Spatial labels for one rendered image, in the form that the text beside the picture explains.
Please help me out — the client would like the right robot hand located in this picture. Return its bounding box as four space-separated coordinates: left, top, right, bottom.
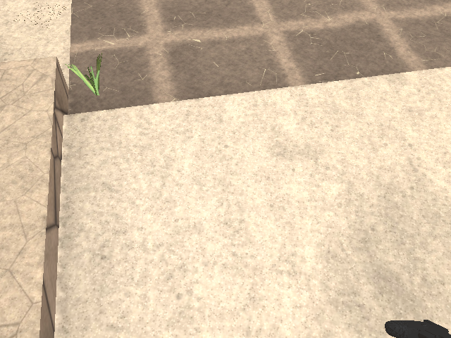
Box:
385 320 451 338

